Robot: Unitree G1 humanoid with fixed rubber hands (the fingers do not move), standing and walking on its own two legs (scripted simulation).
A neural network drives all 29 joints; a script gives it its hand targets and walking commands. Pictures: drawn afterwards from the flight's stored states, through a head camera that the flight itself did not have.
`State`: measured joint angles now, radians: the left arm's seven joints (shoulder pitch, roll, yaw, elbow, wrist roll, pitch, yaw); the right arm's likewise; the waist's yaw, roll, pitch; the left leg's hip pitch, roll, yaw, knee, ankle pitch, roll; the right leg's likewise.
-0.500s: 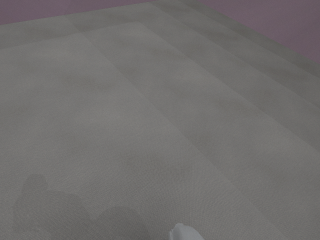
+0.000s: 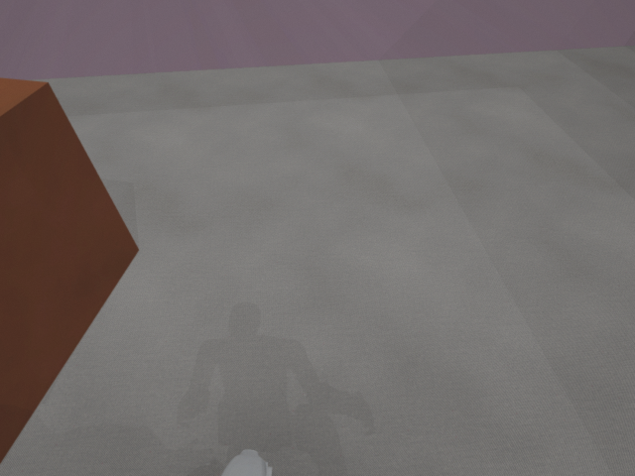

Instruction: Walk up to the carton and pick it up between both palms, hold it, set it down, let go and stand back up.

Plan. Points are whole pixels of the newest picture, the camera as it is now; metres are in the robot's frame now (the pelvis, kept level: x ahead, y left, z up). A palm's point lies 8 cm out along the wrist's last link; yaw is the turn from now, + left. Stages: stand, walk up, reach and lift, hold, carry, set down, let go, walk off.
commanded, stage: walk up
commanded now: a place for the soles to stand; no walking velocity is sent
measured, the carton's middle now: out of the picture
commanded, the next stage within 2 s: none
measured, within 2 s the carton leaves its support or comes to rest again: neither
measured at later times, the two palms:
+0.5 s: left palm (26, 465) +0.18 +0.39 -0.11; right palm (407, 373) +0.30 -0.13 -0.10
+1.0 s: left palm out of the picture +0.13 +0.35 -0.11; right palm (260, 247) +0.58 +0.13 -0.13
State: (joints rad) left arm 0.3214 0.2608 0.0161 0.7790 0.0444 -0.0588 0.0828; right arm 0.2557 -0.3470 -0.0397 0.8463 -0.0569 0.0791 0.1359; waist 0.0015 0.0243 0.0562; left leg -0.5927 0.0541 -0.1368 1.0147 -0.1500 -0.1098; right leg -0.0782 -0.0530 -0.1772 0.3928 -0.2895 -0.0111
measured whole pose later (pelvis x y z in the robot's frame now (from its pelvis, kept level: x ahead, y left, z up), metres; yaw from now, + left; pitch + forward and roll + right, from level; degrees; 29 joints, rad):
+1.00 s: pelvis +0.34 +0.21 +0.00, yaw +46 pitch -2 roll +2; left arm 0.52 0.22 -0.01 0.80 0.05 -0.09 0.04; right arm 0.14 -0.26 0.01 0.86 -0.05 0.03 0.10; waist 0.04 0.03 0.10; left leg -0.60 0.04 0.02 0.83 -0.02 -0.03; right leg 0.01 -0.14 -0.31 0.40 -0.35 0.03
